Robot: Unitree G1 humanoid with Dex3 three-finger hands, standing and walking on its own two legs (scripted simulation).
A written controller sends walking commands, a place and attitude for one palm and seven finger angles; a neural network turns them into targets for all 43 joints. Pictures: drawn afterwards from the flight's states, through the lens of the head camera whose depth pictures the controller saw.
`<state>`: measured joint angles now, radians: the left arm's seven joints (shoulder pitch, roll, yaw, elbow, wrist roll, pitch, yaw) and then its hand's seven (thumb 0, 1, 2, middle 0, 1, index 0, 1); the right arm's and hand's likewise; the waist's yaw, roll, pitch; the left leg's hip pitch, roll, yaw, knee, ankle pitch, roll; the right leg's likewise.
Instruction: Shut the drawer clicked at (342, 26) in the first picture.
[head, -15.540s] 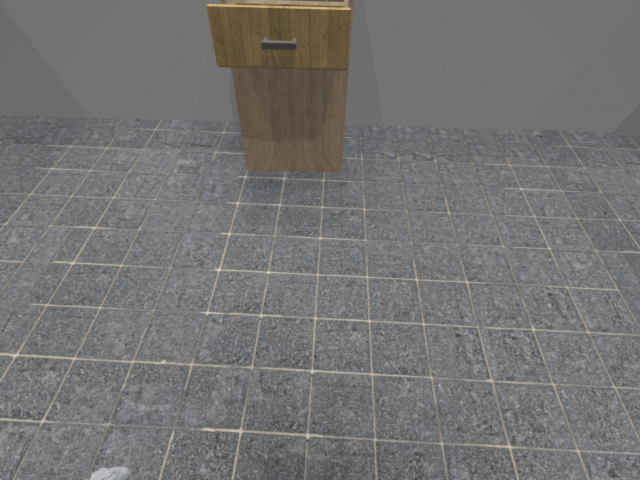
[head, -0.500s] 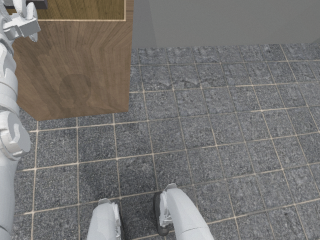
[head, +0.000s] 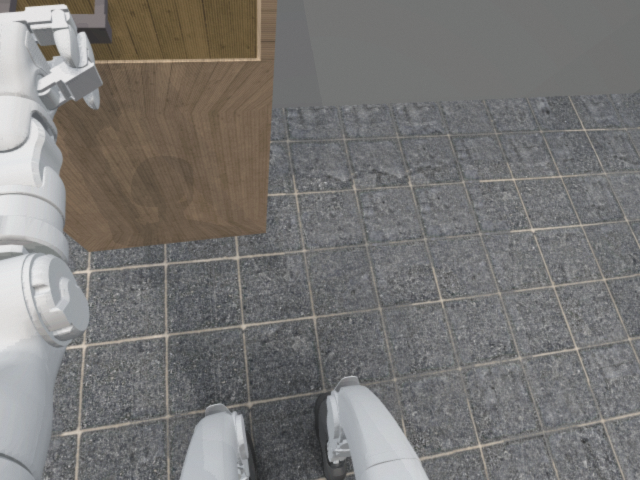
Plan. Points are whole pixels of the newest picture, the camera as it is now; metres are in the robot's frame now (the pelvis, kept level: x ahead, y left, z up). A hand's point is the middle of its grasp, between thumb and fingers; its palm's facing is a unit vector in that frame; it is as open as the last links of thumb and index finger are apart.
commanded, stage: pull the fist back off the drawer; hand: left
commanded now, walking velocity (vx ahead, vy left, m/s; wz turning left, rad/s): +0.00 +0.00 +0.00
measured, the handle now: (54, 15) +0.64 +0.22 +0.08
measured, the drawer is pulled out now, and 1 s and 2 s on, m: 0.00 0.00 0.00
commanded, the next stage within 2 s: draw the hand back to the body in 0.16 s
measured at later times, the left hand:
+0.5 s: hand (76, 98) +0.51 +0.18 +0.10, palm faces +0.03 -1.00 -0.04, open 3.3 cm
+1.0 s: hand out of the picture +0.35 +0.21 +0.18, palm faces +0.26 -0.93 -0.26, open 3.3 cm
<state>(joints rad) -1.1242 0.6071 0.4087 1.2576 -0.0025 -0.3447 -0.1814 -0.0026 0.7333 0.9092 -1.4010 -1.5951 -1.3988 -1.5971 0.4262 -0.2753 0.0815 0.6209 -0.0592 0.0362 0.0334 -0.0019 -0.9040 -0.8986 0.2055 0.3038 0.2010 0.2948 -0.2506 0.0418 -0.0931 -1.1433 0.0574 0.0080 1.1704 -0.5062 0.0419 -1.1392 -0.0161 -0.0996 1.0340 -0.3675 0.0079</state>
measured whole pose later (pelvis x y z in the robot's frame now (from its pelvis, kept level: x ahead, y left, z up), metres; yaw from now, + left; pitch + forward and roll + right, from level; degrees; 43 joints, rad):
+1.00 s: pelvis +0.06 -0.01 +0.09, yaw +1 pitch +2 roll -1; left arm 0.03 0.30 0.16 0.11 -0.07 -0.08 0.05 0.02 0.90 0.90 -1.40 -1.59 -1.40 -1.60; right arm 0.19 -0.25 0.04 0.57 0.04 0.00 -0.07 0.01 -0.90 -0.90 0.20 0.30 0.20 0.29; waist 0.03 0.05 -0.03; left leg -0.22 0.01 0.04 0.55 -0.36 0.02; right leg -0.28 -0.02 -0.06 0.54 -0.28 0.00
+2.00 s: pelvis +0.03 +0.00 +0.10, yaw +1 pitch +0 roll -1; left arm 0.58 0.34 0.34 -0.47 -0.03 -0.19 0.10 0.02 0.89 0.90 -1.41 -1.59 -1.40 -1.60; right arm 0.19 -0.24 -0.01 0.59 -0.01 -0.04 -0.07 0.01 -0.90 -0.90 0.21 0.30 0.20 0.30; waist 0.01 0.06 0.02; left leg -0.16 0.01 0.06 0.43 -0.26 0.03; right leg -0.21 -0.02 -0.04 0.38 -0.17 0.02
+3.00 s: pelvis -0.08 +0.00 +0.08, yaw +3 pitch +1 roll -2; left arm 0.62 0.42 0.39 -0.62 -0.01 -0.31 0.12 0.01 0.89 0.90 -1.41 -1.59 -1.41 -1.60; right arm 0.16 -0.21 -0.03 0.57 -0.01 -0.06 -0.07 0.01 -0.90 -0.90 0.21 0.30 0.20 0.30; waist -0.02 0.00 0.03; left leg -0.48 -0.01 0.00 0.64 -0.28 0.03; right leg -0.40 0.04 0.05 0.53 -0.16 0.02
